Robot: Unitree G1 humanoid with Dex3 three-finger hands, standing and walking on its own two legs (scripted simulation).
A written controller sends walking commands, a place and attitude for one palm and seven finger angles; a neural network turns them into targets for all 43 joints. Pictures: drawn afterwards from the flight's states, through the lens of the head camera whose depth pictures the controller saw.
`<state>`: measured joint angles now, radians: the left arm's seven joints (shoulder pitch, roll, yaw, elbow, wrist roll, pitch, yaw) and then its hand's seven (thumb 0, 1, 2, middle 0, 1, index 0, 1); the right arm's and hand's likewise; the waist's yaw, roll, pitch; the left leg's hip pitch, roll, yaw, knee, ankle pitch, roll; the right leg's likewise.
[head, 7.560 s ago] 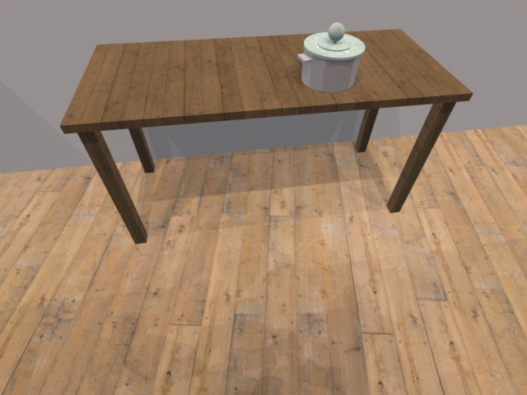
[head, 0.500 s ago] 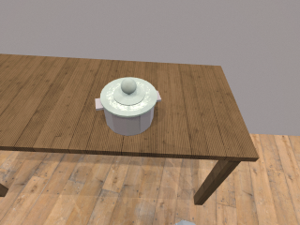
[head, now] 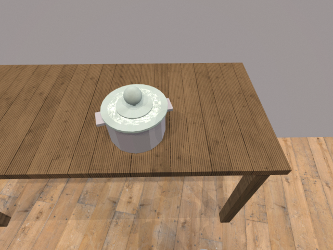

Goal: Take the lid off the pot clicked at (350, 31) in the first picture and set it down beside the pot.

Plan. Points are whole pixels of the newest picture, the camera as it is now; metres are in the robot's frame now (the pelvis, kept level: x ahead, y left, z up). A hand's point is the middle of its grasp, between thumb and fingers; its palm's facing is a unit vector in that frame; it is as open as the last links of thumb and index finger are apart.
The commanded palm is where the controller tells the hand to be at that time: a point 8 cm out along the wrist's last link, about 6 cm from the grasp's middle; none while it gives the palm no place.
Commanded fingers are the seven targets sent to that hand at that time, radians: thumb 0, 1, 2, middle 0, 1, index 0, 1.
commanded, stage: come to a stop and stand still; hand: left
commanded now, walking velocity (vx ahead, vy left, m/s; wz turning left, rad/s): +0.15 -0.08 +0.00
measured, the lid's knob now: (132, 95) +0.50 +0.12 +0.08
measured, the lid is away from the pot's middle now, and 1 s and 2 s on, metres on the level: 0.00 0.00 0.00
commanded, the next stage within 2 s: look again from close up in 0.46 s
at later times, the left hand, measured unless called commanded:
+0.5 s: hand out of the picture -0.07 +0.20 -0.16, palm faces +0.00 -0.98 -0.21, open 7.4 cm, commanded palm none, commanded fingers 0.00 0.90 0.90 -0.20 -0.30 -0.20 -0.30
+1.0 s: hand out of the picture +0.03 +0.20 -0.15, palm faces -0.02 -0.97 -0.24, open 7.3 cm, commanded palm none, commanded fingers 0.00 0.90 0.90 -0.20 -0.30 -0.20 -0.30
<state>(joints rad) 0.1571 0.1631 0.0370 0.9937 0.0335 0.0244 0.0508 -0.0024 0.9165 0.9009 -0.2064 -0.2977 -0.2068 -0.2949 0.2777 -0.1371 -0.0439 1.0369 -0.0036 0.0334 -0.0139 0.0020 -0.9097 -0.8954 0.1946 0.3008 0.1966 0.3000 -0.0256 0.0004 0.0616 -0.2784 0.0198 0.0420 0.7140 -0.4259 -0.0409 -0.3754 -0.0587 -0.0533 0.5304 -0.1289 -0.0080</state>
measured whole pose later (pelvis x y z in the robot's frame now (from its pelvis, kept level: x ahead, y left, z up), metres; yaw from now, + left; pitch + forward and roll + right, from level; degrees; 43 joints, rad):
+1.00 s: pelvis +0.00 +0.02 +0.01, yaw -2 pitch +0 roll +1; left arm 0.27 0.16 -0.01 1.05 0.00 -0.02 0.04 0.01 0.93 0.90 -0.20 -0.30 -0.20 -0.29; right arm 0.32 -0.13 0.03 1.11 -0.01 -0.02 -0.03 0.00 -0.91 -0.90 0.20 0.30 0.20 0.30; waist -0.01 0.03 0.02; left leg -0.13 0.00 0.01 0.41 -0.27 -0.01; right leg -0.17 0.05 -0.05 0.43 -0.27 -0.08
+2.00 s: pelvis -0.03 +0.05 +0.01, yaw +0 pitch -1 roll +0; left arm 0.54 0.21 0.05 0.16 -0.02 -0.07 0.08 0.01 0.90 0.90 -1.15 -1.33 -1.15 -1.33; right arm 0.17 -0.21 0.03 0.55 0.02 -0.12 -0.06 0.01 -0.90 -0.90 0.20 0.30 0.20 0.30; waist 0.04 0.02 0.00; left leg -0.22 -0.03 -0.01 0.53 -0.29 0.03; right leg -0.23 0.02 -0.08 0.51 -0.27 -0.04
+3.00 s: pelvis -0.02 +0.06 +0.01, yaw -1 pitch -3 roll -1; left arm 0.59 0.31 0.19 -0.38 -0.03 -0.09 0.10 0.02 0.89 0.90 -1.30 -1.50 -1.30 -1.49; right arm 0.22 -0.21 0.03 0.60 0.01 -0.12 -0.04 0.01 -0.90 -0.90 0.20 0.30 0.20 0.30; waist 0.06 0.06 0.03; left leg -0.12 -0.04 0.01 0.46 -0.29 0.05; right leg -0.13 0.02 -0.06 0.43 -0.25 -0.02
